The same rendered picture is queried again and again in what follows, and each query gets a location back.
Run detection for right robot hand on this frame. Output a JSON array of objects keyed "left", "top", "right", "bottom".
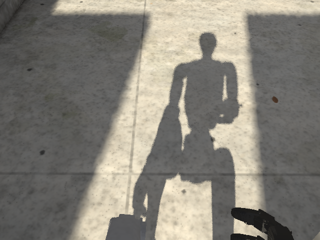
[{"left": 230, "top": 207, "right": 294, "bottom": 240}]

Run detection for robot left thigh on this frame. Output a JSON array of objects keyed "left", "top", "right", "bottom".
[{"left": 105, "top": 214, "right": 147, "bottom": 240}]

